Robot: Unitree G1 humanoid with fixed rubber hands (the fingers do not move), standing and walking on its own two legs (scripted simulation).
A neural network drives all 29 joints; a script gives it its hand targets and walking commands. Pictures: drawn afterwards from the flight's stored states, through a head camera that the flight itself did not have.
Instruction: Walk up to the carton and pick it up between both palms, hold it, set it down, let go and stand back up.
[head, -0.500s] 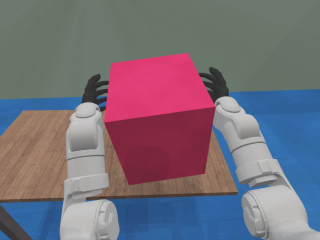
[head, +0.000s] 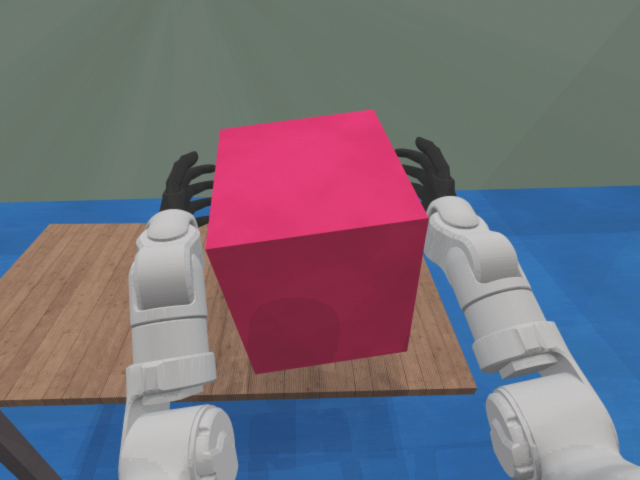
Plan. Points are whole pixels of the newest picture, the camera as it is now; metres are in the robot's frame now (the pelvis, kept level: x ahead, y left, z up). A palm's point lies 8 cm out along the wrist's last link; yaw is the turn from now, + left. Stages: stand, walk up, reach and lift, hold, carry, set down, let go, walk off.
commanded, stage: hold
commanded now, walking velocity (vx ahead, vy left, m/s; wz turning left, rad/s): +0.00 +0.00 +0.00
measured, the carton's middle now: (314, 241) +0.39 +0.00 +0.16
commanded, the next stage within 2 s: none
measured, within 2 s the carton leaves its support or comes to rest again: neither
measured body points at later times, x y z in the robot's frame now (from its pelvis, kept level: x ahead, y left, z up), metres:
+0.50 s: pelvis -0.01 +0.00 +0.00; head -0.08 +0.02 +0.44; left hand +0.37 +0.16 +0.23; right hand +0.37 -0.15 +0.24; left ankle +0.02 +0.12 -0.75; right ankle +0.00 -0.11 -0.75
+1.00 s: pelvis +0.00 +0.00 +0.00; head -0.08 +0.02 +0.44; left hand +0.37 +0.16 +0.23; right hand +0.37 -0.14 +0.24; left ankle +0.02 +0.12 -0.75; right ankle +0.00 -0.11 -0.75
